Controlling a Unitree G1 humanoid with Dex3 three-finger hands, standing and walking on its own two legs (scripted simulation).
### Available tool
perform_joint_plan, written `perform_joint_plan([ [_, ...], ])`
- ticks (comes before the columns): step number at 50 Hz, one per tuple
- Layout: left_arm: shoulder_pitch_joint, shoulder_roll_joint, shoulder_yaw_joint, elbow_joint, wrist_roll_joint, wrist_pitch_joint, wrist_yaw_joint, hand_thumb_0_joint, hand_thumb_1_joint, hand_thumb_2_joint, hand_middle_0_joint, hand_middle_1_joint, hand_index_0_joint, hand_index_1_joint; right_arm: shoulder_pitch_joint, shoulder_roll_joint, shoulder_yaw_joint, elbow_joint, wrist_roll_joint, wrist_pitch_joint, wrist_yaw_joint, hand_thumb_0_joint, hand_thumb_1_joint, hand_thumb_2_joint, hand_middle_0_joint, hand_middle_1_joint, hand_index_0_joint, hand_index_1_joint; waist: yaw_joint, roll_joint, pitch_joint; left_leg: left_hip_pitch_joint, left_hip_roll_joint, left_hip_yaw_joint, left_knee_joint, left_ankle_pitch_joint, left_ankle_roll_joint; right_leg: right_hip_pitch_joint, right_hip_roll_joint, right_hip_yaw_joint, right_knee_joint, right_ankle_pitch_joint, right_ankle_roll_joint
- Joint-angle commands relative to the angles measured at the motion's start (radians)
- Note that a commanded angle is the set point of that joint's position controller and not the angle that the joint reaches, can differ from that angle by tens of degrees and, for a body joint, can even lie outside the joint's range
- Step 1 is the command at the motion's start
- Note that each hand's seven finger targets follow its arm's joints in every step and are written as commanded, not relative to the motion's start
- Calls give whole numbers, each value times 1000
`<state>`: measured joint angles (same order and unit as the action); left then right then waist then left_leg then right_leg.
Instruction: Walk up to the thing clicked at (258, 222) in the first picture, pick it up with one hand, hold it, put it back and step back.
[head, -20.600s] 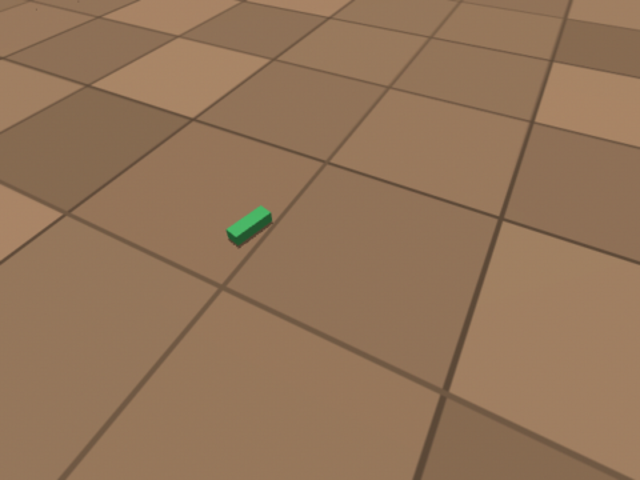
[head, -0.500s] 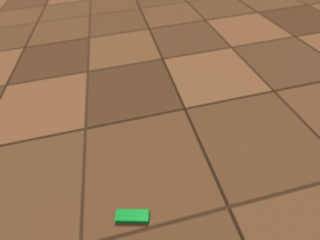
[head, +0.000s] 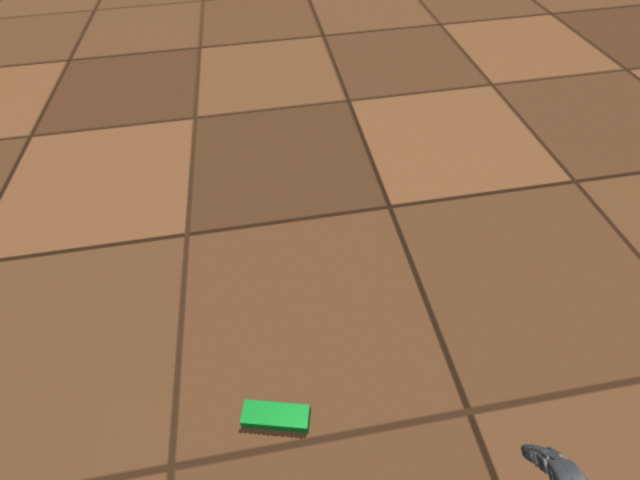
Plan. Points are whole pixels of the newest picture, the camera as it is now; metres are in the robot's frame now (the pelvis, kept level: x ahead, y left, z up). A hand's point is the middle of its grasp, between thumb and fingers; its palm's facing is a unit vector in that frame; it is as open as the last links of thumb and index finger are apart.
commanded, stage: stand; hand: left
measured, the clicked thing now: (276, 416) +0.40 +0.18 -0.74
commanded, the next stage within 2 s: walk up in 0.96 s
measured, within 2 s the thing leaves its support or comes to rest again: neither
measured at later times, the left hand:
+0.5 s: hand out of the picture +0.08 +0.25 -0.15, palm faces -0.05 -0.94 -0.32, open 7.4 cm
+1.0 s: hand out of the picture +0.09 +0.25 -0.15, palm faces -0.03 -0.94 -0.34, open 7.4 cm
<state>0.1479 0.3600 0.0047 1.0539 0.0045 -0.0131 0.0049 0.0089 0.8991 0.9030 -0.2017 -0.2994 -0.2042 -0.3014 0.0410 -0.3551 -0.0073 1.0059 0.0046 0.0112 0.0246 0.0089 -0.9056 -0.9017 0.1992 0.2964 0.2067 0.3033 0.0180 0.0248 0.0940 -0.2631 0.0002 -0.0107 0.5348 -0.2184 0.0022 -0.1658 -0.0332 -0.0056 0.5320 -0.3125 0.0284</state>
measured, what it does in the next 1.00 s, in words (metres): stands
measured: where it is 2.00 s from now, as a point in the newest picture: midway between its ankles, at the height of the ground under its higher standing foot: outside the picture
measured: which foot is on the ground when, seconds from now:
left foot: down 0.00-1.00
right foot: down 0.00-1.00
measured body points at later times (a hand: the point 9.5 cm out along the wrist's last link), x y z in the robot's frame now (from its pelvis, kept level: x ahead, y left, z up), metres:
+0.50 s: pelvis +0.00 +0.00 +0.01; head +0.01 +0.01 +0.46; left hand +0.09 +0.30 -0.12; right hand +0.07 -0.31 -0.12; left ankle +0.05 +0.12 -0.73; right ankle -0.01 -0.14 -0.73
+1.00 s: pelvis +0.01 +0.00 +0.01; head +0.03 +0.00 +0.46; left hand +0.09 +0.30 -0.12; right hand +0.09 -0.31 -0.12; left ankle +0.05 +0.12 -0.73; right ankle -0.01 -0.14 -0.73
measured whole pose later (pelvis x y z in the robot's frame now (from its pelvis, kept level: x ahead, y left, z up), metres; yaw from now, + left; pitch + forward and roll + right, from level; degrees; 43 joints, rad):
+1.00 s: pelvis +0.01 +0.00 +0.01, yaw -1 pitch -2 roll +0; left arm 0.11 0.35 0.01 1.12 0.00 -0.01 -0.01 0.01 0.90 0.90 -0.20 -0.30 -0.20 -0.30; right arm 0.08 -0.35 0.00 1.14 0.00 0.00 0.02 0.01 -0.91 -0.90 0.20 0.30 0.21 0.30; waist -0.01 0.00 0.06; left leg -0.19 0.01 0.00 0.37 -0.15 0.00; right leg -0.10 -0.03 0.01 0.36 -0.23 0.03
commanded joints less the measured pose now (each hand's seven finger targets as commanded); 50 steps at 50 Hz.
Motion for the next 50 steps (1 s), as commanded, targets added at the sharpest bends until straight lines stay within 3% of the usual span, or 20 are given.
perform_joint_plan([
  [1,-70,196,31,-40,1,-24,-3,0,900,900,-200,-300,-200,-300,-27,-212,-45,-10,-16,-37,-10,0,-900,-900,200,300,200,300,-25,-56,-80,93,137,-160,-202,-9,52,-50,-66,86,-192,18,-45],
  [4,-73,205,32,-17,2,-28,-4,0,900,900,-200,-300,-200,-300,-40,-214,-41,9,-18,-44,-15,0,-900,-900,200,300,200,300,-23,-33,-88,118,128,-131,-207,91,41,-10,-81,93,-211,98,-45],
  [9,-66,210,35,8,-1,-33,-4,0,900,900,-200,-300,-200,-300,-49,-210,-42,37,-12,-52,-16,0,-900,-900,200,300,200,300,-11,-9,-115,144,126,-116,-221,158,29,40,-89,92,-236,154,-41],
  [15,-68,206,32,23,4,-27,-4,0,900,900,-200,-300,-200,-300,-45,-205,-41,58,-10,-51,-19,0,-900,-900,200,300,200,300,-13,0,-98,125,124,-115,-259,88,19,43,-87,83,-251,125,-40],
  [18,-72,214,33,23,4,-28,-3,0,900,900,-200,-300,-200,-300,-32,-206,-42,67,-10,-48,-20,0,-900,-900,200,300,200,300,-16,-20,-117,144,123,-104,-246,123,20,49,-94,90,-264,139,-40],
  [22,-77,210,33,24,6,-23,-2,0,900,900,-200,-300,-200,-300,-25,-212,-44,74,-11,-45,-21,0,-900,-900,200,300,200,300,-19,-5,-92,118,121,-108,-267,61,15,34,-89,87,-265,103,-42],
  [25,-61,208,33,25,3,-24,-4,0,900,900,-200,-300,-200,-300,-23,-214,-41,77,-11,-50,-22,0,-900,-900,200,300,200,300,-15,-6,-117,145,124,-105,-259,106,18,46,-94,92,-262,150,-43],
  [27,-71,213,35,21,3,-25,-2,0,900,900,-200,-300,-200,-300,-16,-207,-40,78,-10,-50,-23,0,-900,-900,200,300,200,300,-16,-20,-127,157,129,-102,-244,193,17,54,-96,89,-252,180,-43],
  [35,-74,205,33,20,4,-18,-2,0,900,900,-200,-300,-200,-300,2,-211,-35,83,-11,-46,-26,0,-900,-900,200,300,200,300,-26,-27,-102,139,124,-96,-257,119,15,35,-92,87,-265,146,-41],
  [46,-66,206,32,13,2,-23,1,0,900,900,-200,-300,-200,-300,-3,-207,-31,81,-9,-45,-24,0,-900,-900,200,300,200,300,-25,-33,-125,165,127,-88,-231,208,16,50,-97,86,-269,211,-35],
  [47,-71,211,34,12,3,-23,1,0,900,900,-200,-300,-200,-300,-4,-205,-32,80,-9,-45,-25,0,-900,-900,200,300,200,300,-25,-35,-132,171,129,-85,-228,222,18,58,-100,87,-266,225,-38],
  [48,-90,270,73,-7,-14,-3,10,0,900,900,-200,-300,-200,-300,-17,-275,-52,78,2,-28,-25,0,-900,-900,200,300,200,300,-25,-24,-18,102,123,-101,-142,445,33,-35,-82,81,-159,414,-47],
  [49,-67,257,74,-17,-19,5,15,0,900,900,-200,-300,-200,-300,-7,-263,-56,61,9,-21,-27,0,-900,-900,200,300,200,300,-23,-8,-56,129,135,-93,-112,535,45,-32,-74,50,-121,444,-51],
  [50,-65,241,72,-24,-21,10,17,0,900,900,-200,-300,-200,-300,3,-257,-59,60,12,-16,-28,0,-900,-900,200,300,200,300,-25,-5,-71,132,141,-95,-109,559,57,-27,-62,38,-97,430,-49],
])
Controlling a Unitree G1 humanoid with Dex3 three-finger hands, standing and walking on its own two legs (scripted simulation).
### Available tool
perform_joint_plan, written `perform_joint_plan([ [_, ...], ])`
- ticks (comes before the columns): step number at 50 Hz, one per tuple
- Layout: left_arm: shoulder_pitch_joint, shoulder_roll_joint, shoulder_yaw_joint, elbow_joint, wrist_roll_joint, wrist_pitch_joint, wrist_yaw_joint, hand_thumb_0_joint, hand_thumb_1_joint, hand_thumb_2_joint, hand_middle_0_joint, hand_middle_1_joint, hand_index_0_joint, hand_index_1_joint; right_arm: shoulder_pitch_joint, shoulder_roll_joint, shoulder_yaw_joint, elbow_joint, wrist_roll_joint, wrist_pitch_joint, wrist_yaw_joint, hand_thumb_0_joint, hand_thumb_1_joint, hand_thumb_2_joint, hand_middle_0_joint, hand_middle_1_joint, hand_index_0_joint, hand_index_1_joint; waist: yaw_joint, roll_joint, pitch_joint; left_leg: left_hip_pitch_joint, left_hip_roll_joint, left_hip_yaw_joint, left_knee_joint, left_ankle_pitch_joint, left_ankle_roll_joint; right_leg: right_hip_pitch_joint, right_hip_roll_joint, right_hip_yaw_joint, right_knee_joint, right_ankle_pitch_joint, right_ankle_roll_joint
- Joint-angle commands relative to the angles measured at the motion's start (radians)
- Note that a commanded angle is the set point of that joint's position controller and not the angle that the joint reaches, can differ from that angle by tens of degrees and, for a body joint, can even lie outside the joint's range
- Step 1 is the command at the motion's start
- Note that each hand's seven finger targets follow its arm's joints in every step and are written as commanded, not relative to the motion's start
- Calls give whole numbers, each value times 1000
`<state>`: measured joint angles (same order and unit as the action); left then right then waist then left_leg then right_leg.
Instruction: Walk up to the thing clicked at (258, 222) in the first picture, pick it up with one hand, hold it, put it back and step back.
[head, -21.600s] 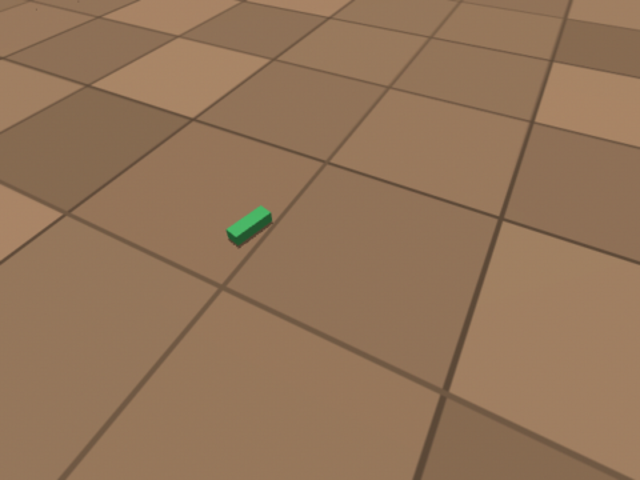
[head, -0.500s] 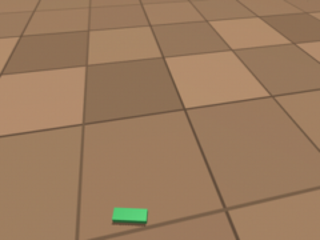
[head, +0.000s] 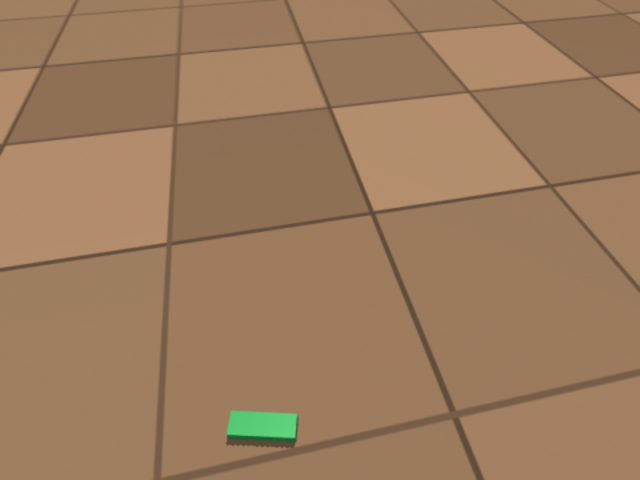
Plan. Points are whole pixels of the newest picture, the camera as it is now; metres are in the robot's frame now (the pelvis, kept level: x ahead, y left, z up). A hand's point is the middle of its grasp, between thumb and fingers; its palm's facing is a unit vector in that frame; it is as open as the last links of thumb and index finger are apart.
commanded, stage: walk up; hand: left
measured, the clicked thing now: (263, 426) +0.39 +0.19 -0.75
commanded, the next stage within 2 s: none
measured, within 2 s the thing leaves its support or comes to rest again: neither
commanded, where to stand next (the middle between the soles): +0.02 +0.00 m, yaw -1 degrees
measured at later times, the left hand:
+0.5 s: hand out of the picture -0.03 +0.24 -0.15, palm faces +0.04 -0.90 -0.44, open 7.4 cm
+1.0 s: hand out of the picture -0.23 +0.30 -0.17, palm faces +0.03 -0.91 -0.41, open 7.4 cm
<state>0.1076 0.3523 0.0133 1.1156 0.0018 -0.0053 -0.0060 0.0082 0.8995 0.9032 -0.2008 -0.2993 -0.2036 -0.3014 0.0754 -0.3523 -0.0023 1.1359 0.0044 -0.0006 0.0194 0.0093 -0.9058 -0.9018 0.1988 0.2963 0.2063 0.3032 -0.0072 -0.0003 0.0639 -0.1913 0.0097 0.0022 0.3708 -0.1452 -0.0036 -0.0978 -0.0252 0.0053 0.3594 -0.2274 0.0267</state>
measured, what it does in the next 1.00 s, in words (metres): walks backwards: left foot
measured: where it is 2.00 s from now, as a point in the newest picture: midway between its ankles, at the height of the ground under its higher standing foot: outside the picture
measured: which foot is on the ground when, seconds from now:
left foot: down 0.00-0.24, up 0.26-0.64, down 0.66-1.00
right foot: down 0.00-0.70, up 0.72-1.00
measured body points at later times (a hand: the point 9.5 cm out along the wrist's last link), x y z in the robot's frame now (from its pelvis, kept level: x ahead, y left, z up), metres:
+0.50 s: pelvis -0.11 -0.03 -0.02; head -0.03 -0.06 +0.42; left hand -0.03 +0.29 -0.12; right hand +0.00 -0.35 -0.17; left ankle -0.18 +0.11 -0.67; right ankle -0.04 -0.13 -0.75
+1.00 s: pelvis -0.27 +0.01 -0.02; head -0.22 +0.03 +0.43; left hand -0.23 +0.35 -0.15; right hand -0.13 -0.29 -0.12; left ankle -0.22 +0.11 -0.75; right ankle -0.33 -0.14 -0.69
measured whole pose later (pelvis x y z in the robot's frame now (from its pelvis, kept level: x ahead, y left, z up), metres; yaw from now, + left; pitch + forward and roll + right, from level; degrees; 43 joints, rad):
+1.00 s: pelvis -0.27 +0.01 -0.02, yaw +1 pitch -2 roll -1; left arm 0.24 0.41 0.09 0.90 0.02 0.05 0.02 0.01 0.90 0.90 -0.20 -0.30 -0.20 -0.30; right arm 0.08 -0.37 -0.05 0.87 -0.03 0.04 0.00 0.01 -0.90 -0.90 0.20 0.30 0.21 0.30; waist 0.03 -0.03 0.16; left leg -0.34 0.02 0.06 0.58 -0.22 0.05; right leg -0.32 0.05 0.11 0.97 -0.48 0.05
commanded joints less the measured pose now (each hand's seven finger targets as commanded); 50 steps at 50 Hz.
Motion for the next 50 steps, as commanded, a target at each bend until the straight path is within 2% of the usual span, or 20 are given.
perform_joint_plan([
  [1,-16,241,66,-96,-18,5,29,0,900,900,-200,-300,-200,-300,-27,-264,-67,-81,15,-1,-24,0,-900,-900,200,300,200,300,-3,33,-80,67,149,-118,59,519,81,-77,-58,11,115,336,-51],
  [7,67,209,70,-142,-3,45,21,0,900,900,-200,-300,-200,-300,-86,-305,-99,-178,-1,27,-31,0,-900,-900,200,300,200,300,24,180,-201,-42,252,-207,43,322,194,-69,23,-3,391,-80,-74],
  [10,151,210,87,-134,6,51,16,0,900,900,-200,-300,-200,-300,-144,-286,-102,-229,-10,44,-30,0,-900,-900,200,300,200,300,68,164,-177,-160,223,-195,135,141,184,-54,-6,20,351,-114,-102],
  [11,144,241,95,-147,14,46,16,0,900,900,-200,-300,-200,-300,-143,-264,-100,-246,-7,49,-28,0,-900,-900,200,300,200,300,68,49,-142,-183,125,-150,272,68,134,-103,-85,118,208,-2,-134],
  [12,109,301,109,-170,23,37,17,0,900,900,-200,-300,-200,-300,-147,-214,-88,-257,5,53,-32,0,-900,-900,200,300,200,300,68,-141,-62,-255,-61,-75,460,-149,50,-168,-242,319,-5,191,-173],
  [13,29,362,120,-215,30,28,19,0,900,900,-200,-300,-200,-300,-100,-185,-79,-259,-4,59,-43,0,-900,-900,200,300,200,300,42,-210,-26,-299,-143,-116,656,-448,22,-220,-361,436,-48,351,-259],
  [14,-18,387,123,-250,38,22,25,0,900,900,-200,-300,-200,-300,-37,-206,-85,-249,-14,65,-49,0,-900,-900,200,300,200,300,35,-219,-30,-277,-113,-167,793,-493,23,-299,-412,497,-48,348,-324],
  [18,-128,283,118,-301,40,19,32,0,900,900,-200,-300,-200,-300,82,-257,-104,-214,9,65,-38,0,-900,-900,200,300,200,300,-36,-115,-56,-270,-132,-178,900,-317,5,-232,-212,217,23,223,-199],
  [23,56,237,117,-306,30,18,54,0,900,900,-200,-300,-200,-300,32,-227,-71,-269,-8,44,-54,0,-900,-900,200,300,200,300,73,-124,-180,-412,-87,-159,733,-382,-34,190,-251,197,160,558,-240],
  [26,110,248,127,-319,25,28,66,0,900,900,-200,-300,-200,-300,16,-223,-72,-293,-18,41,-58,0,-900,-900,200,300,200,300,94,-199,-183,-352,-45,-125,553,-429,-33,225,-278,210,186,658,-246],
  [29,67,273,136,-350,20,38,61,0,900,900,-200,-300,-200,-300,114,-229,-83,-267,-24,48,-51,0,-900,-900,200,300,200,300,57,-257,-216,-203,-25,-57,373,-374,-19,141,-277,194,196,601,-220],
  [31,14,294,134,-373,16,44,50,0,900,900,-200,-300,-200,-300,188,-241,-99,-229,-22,56,-41,0,-900,-900,200,300,200,300,10,-218,-209,-58,-41,5,291,-294,4,-30,-251,163,171,375,-184],
  [33,-38,280,124,-396,15,51,47,0,900,900,-200,-300,-200,-300,256,-252,-113,-208,-33,63,-26,0,-900,-900,200,300,200,300,-48,-131,-172,77,-23,-4,169,-154,44,-258,-202,130,208,60,-116],
  [34,-43,236,116,-409,15,52,47,0,900,900,-200,-300,-200,-300,239,-313,-127,-228,-51,63,-22,0,-900,-900,200,300,200,300,-70,110,-121,34,160,-293,12,-173,116,-411,-67,63,396,-181,-68],
  [35,-91,241,126,-411,8,50,55,0,900,900,-200,-300,-200,-300,118,-409,-141,-267,-51,66,-16,0,-900,-900,200,300,200,300,-69,299,-70,-160,347,-524,-130,-179,262,-410,111,12,664,-424,-34],
  [36,-108,259,137,-388,25,50,64,0,900,900,-200,-300,-200,-300,43,-437,-147,-295,-52,56,-20,0,-900,-900,200,300,200,300,-74,297,-2,-347,409,-618,-192,-262,327,-349,123,144,859,-444,-29],
  [39,60,238,139,-309,-1,57,50,0,900,900,-200,-300,-200,-300,-130,-272,-94,-341,-67,39,-36,0,-900,-900,200,300,200,300,72,103,67,-268,216,-265,-77,-53,182,-415,144,200,993,-242,-51],
  [40,113,236,139,-296,-1,59,46,0,900,900,-200,-300,-200,-300,-112,-262,-97,-340,-62,37,-39,0,-900,-900,200,300,200,300,83,91,51,-193,187,-223,-57,-29,146,-454,154,193,993,-212,-47],
  [45,120,204,121,-311,18,31,45,0,900,900,-200,-300,-200,-300,31,-225,-102,-314,-32,27,-40,0,-900,-900,200,300,200,300,4,146,-60,171,216,-203,54,158,226,-480,99,142,764,-230,25],
  [50,108,222,103,-304,23,5,25,0,900,900,-200,-300,-200,-300,71,-297,-126,-320,-44,27,-32,0,-900,-900,200,300,200,300,-51,186,-139,155,249,-234,36,-178,231,-272,38,38,351,-324,7],
])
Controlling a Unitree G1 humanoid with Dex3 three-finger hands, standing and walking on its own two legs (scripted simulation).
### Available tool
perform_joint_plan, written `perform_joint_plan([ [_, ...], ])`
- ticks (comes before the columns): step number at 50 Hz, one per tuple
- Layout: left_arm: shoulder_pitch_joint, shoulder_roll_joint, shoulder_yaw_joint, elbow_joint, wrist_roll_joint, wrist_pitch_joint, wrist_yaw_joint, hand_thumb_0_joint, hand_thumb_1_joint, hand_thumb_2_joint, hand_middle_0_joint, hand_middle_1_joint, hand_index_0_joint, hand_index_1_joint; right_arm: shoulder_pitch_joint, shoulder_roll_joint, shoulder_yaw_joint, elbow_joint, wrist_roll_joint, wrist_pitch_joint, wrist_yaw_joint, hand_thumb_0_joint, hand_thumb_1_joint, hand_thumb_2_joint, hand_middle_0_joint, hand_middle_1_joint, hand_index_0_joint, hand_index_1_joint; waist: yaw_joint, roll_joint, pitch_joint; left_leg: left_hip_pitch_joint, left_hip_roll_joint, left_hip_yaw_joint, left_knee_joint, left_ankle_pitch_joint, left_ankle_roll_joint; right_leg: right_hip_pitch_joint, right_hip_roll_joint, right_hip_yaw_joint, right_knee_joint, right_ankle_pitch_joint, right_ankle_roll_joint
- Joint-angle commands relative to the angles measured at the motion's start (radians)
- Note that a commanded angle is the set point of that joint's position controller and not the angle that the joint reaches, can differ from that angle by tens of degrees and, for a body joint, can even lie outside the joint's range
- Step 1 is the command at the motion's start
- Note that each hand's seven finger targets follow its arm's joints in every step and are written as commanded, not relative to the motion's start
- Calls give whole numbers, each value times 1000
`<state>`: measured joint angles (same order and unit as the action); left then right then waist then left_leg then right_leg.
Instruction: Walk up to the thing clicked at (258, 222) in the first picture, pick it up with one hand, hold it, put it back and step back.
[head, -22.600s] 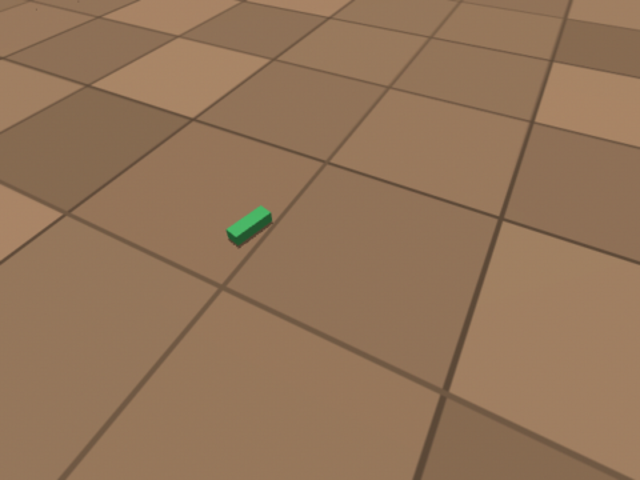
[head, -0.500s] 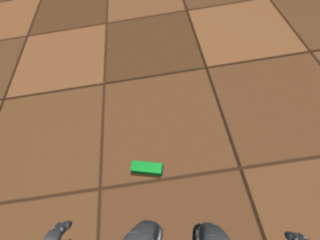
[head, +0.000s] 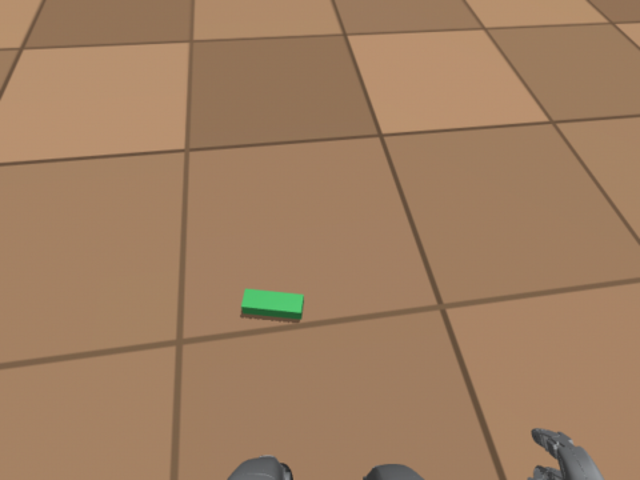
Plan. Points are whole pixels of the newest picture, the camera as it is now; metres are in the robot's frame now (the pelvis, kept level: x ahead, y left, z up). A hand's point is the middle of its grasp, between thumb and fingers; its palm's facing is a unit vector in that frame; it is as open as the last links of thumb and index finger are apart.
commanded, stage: walk up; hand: left
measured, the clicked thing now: (273, 304) +0.66 +0.17 -0.74
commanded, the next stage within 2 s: stand in 1.40 s
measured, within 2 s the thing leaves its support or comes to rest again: neither
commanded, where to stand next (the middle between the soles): +0.30 -0.02 m, yaw -1 degrees
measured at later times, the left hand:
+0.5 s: hand out of the picture +0.04 +0.26 -0.15, palm faces -0.01 -0.94 -0.34, open 7.4 cm
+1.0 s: hand out of the picture +0.07 +0.24 -0.14, palm faces +0.04 -0.94 -0.33, open 7.4 cm
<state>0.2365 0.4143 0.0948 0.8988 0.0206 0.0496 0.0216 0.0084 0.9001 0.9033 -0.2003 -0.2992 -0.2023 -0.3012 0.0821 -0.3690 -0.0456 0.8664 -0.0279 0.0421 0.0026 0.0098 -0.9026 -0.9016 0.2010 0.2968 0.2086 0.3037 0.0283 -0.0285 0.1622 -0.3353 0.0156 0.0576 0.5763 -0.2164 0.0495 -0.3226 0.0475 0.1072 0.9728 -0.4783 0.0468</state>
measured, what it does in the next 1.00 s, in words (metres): steps on the spot: right foot, then left foot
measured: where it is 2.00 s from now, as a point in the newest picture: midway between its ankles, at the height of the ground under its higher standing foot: outside the picture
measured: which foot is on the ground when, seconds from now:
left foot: down 0.00-0.14, up 0.16-0.38, down 0.40-1.00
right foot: up 0.00-0.08, down 0.10-0.44, up 0.46-0.68, down 0.70-1.00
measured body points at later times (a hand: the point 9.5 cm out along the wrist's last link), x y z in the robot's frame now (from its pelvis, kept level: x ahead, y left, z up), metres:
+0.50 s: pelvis -0.06 +0.00 +0.00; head -0.05 +0.01 +0.45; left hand +0.04 +0.31 -0.12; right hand -0.03 -0.31 -0.12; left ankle -0.06 +0.11 -0.73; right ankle -0.08 -0.13 -0.71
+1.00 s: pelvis -0.03 -0.02 +0.00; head -0.02 -0.02 +0.45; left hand +0.07 +0.29 -0.12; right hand +0.04 -0.32 -0.12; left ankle -0.04 +0.10 -0.73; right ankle -0.03 -0.16 -0.73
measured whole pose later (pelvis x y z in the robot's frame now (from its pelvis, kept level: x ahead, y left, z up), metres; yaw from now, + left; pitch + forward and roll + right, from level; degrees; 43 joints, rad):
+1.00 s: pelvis -0.03 -0.02 +0.00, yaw +0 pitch -2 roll +0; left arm 0.12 0.34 0.05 1.02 0.00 0.00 -0.01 0.01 0.90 0.90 -0.20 -0.30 -0.20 -0.30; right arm 0.20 -0.35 -0.02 1.04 -0.02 -0.02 0.01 0.01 -0.91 -0.90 0.20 0.30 0.20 0.30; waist 0.01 0.00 0.05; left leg -0.19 0.00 -0.01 0.53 -0.30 0.00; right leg -0.20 -0.06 -0.02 0.53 -0.29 0.03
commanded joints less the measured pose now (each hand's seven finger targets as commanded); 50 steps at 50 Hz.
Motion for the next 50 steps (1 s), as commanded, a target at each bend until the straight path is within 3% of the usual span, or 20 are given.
perform_joint_plan([
  [1,10,164,23,-67,5,-53,-5,0,900,900,-200,-300,-200,-300,61,-290,-87,-54,-13,-12,-13,0,-900,-900,200,300,200,300,-78,215,-235,246,244,-287,-178,-145,170,5,-30,-82,-313,-78,-28],
  [5,176,179,40,30,18,-62,-8,0,900,900,-200,-300,-200,-300,-8,-260,-75,-77,3,-9,-2,0,-900,-900,200,300,200,300,17,122,-211,19,196,-215,-88,-182,67,231,-46,-56,-578,120,-110],
  [7,60,296,66,-27,33,-63,-12,0,900,900,-200,-300,-200,-300,-77,-184,-55,-94,15,-18,-6,0,-900,-900,200,300,200,300,39,-213,-92,-118,-28,-82,209,-332,-53,-12,-352,417,-732,-198,-268],
  [8,-44,312,60,-65,34,-63,-13,0,900,900,-200,-300,-200,-300,-53,-217,-69,-66,9,-19,-13,0,-900,-900,200,300,200,300,19,-218,-10,-7,-11,-178,336,-330,-64,-228,-418,471,-769,-290,-316],
  [12,-70,177,38,-69,18,-82,-4,0,900,900,-200,-300,-200,-300,27,-177,-44,-9,23,-43,-4,0,-900,-900,200,300,200,300,-25,-141,-43,-83,-59,-149,301,-206,-56,38,-234,140,-649,295,-202],
  [16,-33,205,51,-76,23,-76,-15,0,900,900,-200,-300,-200,-300,52,-183,-36,2,17,-68,-8,0,-900,-900,200,300,200,300,17,-184,-98,-64,-33,-66,77,-247,-69,193,-243,125,-606,277,-203],
  [19,-61,189,33,-86,9,-54,-25,0,900,900,-200,-300,-200,-300,133,-172,-49,46,12,-91,-15,0,-900,-900,200,300,200,300,-26,-127,-149,165,-61,-36,-228,-53,-56,138,-208,55,-476,314,-167],
  [20,-49,148,19,-87,4,-50,-27,0,900,900,-200,-300,-200,-300,165,-188,-58,56,5,-101,-22,0,-900,-900,200,300,200,300,-35,-71,-184,289,-3,-135,-257,17,-41,64,-177,29,-383,346,-134],
  [21,-35,91,3,-94,-8,-50,-29,0,900,900,-200,-300,-200,-300,187,-235,-68,55,-7,-112,-27,0,-900,-900,200,300,200,300,-32,92,-228,369,171,-383,-311,41,10,-43,-92,-30,-241,230,-88],
  [23,-96,182,32,-66,-3,-43,-18,0,900,900,-200,-300,-200,-300,150,-346,-91,43,-3,-115,-20,0,-900,-900,200,300,200,300,-58,142,-125,177,359,-646,-346,-270,204,-109,-79,-10,-92,-99,-77],
  [26,-93,153,24,-66,-8,-57,-31,0,900,900,-200,-300,-200,-300,114,-253,-63,26,-12,-121,-21,0,-900,-900,200,300,200,300,-25,154,-80,215,232,-410,-313,-67,132,-156,-94,7,-127,-23,-84],
  [30,-100,140,19,-46,-7,-69,-40,0,900,900,-200,-300,-200,-300,121,-259,-65,27,-9,-111,-12,0,-900,-900,200,300,200,300,-48,222,-103,151,187,-293,-265,55,111,-11,-72,-108,-303,53,-62],
  [34,-16,139,26,19,0,-87,-22,0,900,900,-200,-300,-200,-300,72,-193,-33,8,19,-81,-11,0,-900,-900,200,300,200,300,21,133,-163,-22,98,-151,-53,87,22,309,-45,-128,-577,314,-71],
  [36,-1,217,42,19,13,-100,-9,0,900,900,-200,-300,-200,-300,91,-127,-9,-8,34,-78,-13,0,-900,-900,200,300,200,300,15,-94,-212,-155,-23,-114,138,-107,-49,386,-287,229,-672,307,-151],
  [37,-90,256,41,0,7,-99,-12,0,900,900,-200,-300,-200,-300,115,-151,-19,13,27,-65,-22,0,-900,-900,200,300,200,300,0,-102,-192,-68,-27,-137,240,-353,-44,185,-414,312,-720,132,-252],
  [38,-171,259,38,-26,12,-95,-17,0,900,900,-200,-300,-200,-300,155,-192,-35,44,22,-62,-21,0,-900,-900,200,300,200,300,-27,-104,-134,18,3,-136,275,-365,-51,40,-428,326,-719,45,-289],
  [43,-216,192,13,-4,-3,-88,-22,0,900,900,-200,-300,-200,-300,180,-164,-24,101,15,-81,-10,0,-900,-900,200,300,200,300,-53,-141,-125,138,-4,-66,-85,-64,-44,44,-260,52,-599,281,-160],
  [45,-212,162,0,1,-15,-82,-26,0,900,900,-200,-300,-200,-300,185,-185,-32,109,5,-90,-17,0,-900,-900,200,300,200,300,-56,-96,-182,233,51,-156,-177,143,-28,41,-210,-7,-507,416,-109],
  [47,-188,123,-7,24,-32,-73,-27,0,900,900,-200,-300,-200,-300,69,-238,-35,95,5,-96,-15,0,-900,-900,200,300,200,300,1,17,-167,120,162,-292,-230,99,26,97,-111,-81,-497,196,-59],
  [50,-185,145,-6,56,-22,-88,-21,0,900,900,-200,-300,-200,-300,30,-205,-18,109,14,-95,-11,0,-900,-900,200,300,200,300,-4,31,-197,116,108,-180,-172,259,-6,235,-160,-49,-546,409,-81],
])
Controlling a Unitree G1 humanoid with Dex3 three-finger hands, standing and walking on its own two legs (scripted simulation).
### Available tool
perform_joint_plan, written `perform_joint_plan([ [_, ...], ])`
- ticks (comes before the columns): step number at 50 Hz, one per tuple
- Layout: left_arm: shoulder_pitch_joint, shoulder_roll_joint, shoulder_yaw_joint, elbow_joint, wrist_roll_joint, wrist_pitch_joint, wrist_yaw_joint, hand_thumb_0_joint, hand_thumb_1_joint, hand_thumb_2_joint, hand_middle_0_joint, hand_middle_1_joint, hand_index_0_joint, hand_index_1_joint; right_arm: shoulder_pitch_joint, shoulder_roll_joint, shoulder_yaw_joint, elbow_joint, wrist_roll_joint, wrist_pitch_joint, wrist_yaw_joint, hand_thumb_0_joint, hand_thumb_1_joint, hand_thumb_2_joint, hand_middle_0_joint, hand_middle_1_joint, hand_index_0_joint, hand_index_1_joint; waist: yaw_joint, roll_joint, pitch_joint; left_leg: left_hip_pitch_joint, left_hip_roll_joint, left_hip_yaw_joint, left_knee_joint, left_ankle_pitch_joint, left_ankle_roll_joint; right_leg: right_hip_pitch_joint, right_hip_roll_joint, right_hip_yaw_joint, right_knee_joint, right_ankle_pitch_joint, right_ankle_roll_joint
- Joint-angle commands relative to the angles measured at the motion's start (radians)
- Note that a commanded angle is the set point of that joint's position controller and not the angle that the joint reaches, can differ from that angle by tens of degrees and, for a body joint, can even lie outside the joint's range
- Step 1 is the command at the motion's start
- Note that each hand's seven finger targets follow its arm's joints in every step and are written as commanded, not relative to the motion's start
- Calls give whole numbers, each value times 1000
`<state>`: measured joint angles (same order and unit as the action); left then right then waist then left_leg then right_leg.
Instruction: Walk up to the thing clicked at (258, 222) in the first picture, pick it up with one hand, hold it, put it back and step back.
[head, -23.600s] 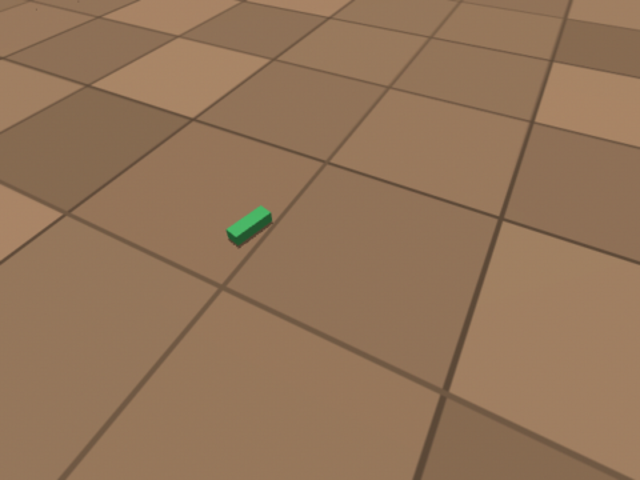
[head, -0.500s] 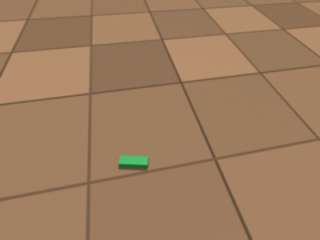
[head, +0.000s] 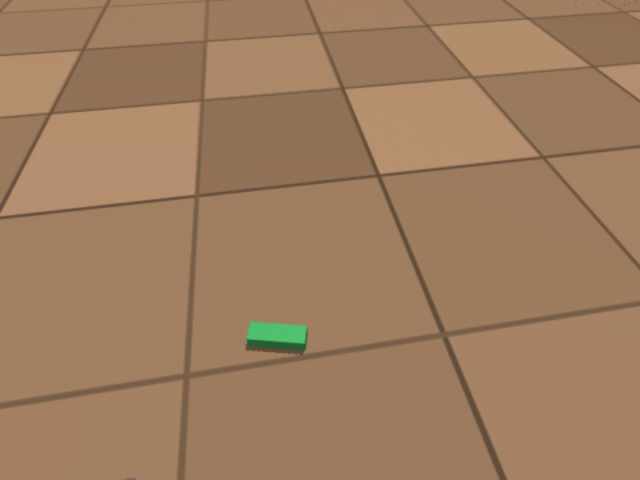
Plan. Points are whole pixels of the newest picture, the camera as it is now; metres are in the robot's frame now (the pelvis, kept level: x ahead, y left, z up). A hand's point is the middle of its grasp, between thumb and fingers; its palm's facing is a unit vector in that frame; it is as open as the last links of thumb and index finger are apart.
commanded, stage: walk up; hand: left
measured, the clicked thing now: (277, 336) +0.69 +0.18 -0.74
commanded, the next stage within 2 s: stand in 0.40 s
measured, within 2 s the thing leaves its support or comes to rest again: neither
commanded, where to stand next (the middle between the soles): +0.32 -0.01 m, yaw -2 degrees
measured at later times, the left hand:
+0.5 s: hand out of the picture +0.09 +0.25 -0.14, palm faces +0.03 -0.94 -0.34, open 7.4 cm
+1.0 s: hand out of the picture +0.05 +0.24 -0.14, palm faces -0.02 -0.94 -0.34, open 7.4 cm
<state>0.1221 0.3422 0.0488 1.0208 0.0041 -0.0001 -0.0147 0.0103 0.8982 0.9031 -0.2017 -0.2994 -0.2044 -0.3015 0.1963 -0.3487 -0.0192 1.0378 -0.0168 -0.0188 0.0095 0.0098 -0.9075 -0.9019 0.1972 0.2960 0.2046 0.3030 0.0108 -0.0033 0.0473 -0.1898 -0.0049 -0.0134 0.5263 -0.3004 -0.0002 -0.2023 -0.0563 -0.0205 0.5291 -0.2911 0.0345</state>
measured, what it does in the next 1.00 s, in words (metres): stands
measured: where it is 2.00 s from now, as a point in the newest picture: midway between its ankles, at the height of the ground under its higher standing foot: outside the picture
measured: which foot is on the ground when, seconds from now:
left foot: down 0.00-1.00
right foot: down 0.00-1.00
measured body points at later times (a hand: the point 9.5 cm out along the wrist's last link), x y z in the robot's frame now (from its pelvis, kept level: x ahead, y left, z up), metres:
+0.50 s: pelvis +0.00 +0.00 +0.01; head +0.01 +0.00 +0.46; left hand +0.09 +0.30 -0.12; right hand +0.12 -0.29 -0.11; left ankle -0.01 +0.12 -0.73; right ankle +0.00 -0.14 -0.73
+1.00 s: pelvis -0.02 -0.02 +0.01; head -0.01 -0.02 +0.46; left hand +0.05 +0.28 -0.12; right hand +0.05 -0.32 -0.12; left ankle -0.01 +0.12 -0.73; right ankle +0.00 -0.14 -0.73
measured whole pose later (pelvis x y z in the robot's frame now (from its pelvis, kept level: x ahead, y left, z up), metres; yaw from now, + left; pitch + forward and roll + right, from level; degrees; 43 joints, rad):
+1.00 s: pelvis -0.02 -0.02 +0.01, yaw +0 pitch -3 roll +0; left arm 0.12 0.35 0.01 1.14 0.01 -0.02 -0.01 0.01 0.90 0.90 -0.20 -0.30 -0.20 -0.30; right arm 0.12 -0.35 -0.01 1.14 -0.01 0.00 0.02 0.01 -0.91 -0.90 0.20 0.30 0.21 0.30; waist 0.00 0.00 0.06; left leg -0.11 0.02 -0.02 0.32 -0.17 -0.03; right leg -0.12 -0.03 -0.04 0.33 -0.16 0.01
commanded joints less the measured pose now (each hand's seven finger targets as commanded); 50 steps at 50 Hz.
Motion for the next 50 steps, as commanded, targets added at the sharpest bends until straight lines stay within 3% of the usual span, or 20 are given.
perform_joint_plan([
  [1,-58,226,40,-58,-8,-41,18,0,900,900,-200,-300,-200,-300,-75,-223,-43,-59,4,-35,-22,0,-900,-900,200,300,200,300,6,19,-107,13,114,-81,-95,425,35,115,-67,77,-87,320,-76],
  [2,-56,229,40,-57,-10,-42,20,0,900,900,-200,-300,-200,-300,-55,-224,-44,-49,5,-35,-25,0,-900,-900,200,300,200,300,-1,38,-126,32,111,-73,-83,504,29,123,-68,66,-70,383,-77],
  [4,-66,221,36,-47,-14,-38,24,0,900,900,-200,-300,-200,-300,-68,-220,-46,-36,11,-31,-27,0,-900,-900,200,300,200,300,-2,58,-136,50,118,-74,-88,561,28,134,-66,44,-71,395,-72],
  [8,-73,213,27,-26,-9,-32,26,0,900,900,-200,-300,-200,-300,-129,-211,-46,-37,11,-22,-27,0,-900,-900,200,300,200,300,4,50,-131,57,131,-88,-119,480,39,129,-62,31,-99,335,-61],
  [14,-96,214,27,-5,-3,-31,25,0,900,900,-200,-300,-200,-300,-159,-200,-46,-18,8,-17,-25,0,-900,-900,200,300,200,300,-3,22,-119,53,125,-85,-155,421,28,145,-68,33,-134,317,-58],
  [19,-112,215,29,11,2,-30,22,0,900,900,-200,-300,-200,-300,-183,-194,-42,-7,3,-15,-21,0,-900,-900,200,300,200,300,-3,14,-78,18,114,-89,-192,304,23,143,-69,40,-172,247,-52],
  [20,-88,196,9,27,5,-29,21,0,900,900,-200,-300,-200,-300,-193,-208,-40,-12,5,-17,-20,0,-900,-900,200,300,200,300,-3,37,-73,66,128,-95,-215,356,21,122,-76,55,-188,284,-49],
  [22,-85,204,8,30,3,-33,21,0,900,900,-200,-300,-200,-300,-185,-211,-39,-5,10,-21,-18,0,-900,-900,200,300,200,300,-5,24,-104,105,136,-93,-203,430,20,144,-80,53,-190,341,-49],
  [24,-87,207,5,33,3,-36,21,0,900,900,-200,-300,-200,-300,-190,-208,-37,0,11,-22,-17,0,-900,-900,200,300,200,300,-5,19,-107,117,136,-89,-211,441,16,148,-82,53,-198,350,-48],
  [33,-81,226,-1,51,7,-39,21,0,900,900,-200,-300,-200,-300,-185,-207,-30,15,9,-13,-11,0,-900,-900,200,300,200,300,-10,-1,-87,102,127,-78,-253,287,13,145,-87,67,-244,262,-43],
  [41,-64,229,-7,59,9,-37,19,0,900,900,-200,-300,-200,-300,-157,-205,-27,37,6,-7,-5,0,-900,-900,200,300,200,300,-9,-12,-22,55,113,-82,-273,125,7,77,-78,84,-292,65,-41],
  [50,-65,234,-7,49,5,-37,17,0,900,900,-200,-300,-200,-300,-121,-211,-26,43,2,-9,-6,0,-900,-900,200,300,200,300,-11,3,-41,42,120,-87,-267,142,9,82,-79,96,-279,93,-51],
])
